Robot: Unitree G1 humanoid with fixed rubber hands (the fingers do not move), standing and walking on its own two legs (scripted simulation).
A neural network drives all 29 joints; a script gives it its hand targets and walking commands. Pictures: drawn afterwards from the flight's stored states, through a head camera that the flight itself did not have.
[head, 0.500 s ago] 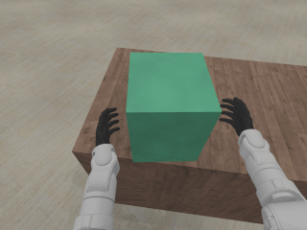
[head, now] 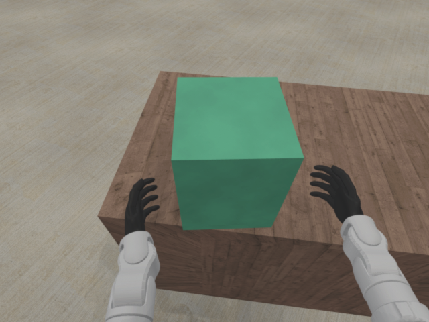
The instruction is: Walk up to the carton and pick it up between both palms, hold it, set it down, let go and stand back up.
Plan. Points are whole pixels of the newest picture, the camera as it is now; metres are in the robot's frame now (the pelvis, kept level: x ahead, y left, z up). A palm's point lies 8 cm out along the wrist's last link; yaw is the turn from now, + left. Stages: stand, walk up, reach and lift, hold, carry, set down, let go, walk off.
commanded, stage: set down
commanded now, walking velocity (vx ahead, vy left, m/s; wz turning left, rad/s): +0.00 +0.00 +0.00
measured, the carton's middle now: (227, 157) +0.43 +0.01 +0.04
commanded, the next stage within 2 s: none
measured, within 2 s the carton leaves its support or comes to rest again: neither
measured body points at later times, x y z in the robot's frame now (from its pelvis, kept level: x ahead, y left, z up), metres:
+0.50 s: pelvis +0.00 +0.01 +0.00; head -0.02 +0.03 +0.45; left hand +0.24 +0.18 +0.04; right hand +0.26 -0.21 +0.04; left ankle +0.05 +0.18 -0.74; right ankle +0.03 -0.10 -0.74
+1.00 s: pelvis +0.03 +0.03 +0.00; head +0.01 +0.05 +0.45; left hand +0.23 +0.20 +0.00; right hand +0.25 -0.20 +0.02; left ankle +0.05 +0.18 -0.74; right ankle +0.03 -0.10 -0.74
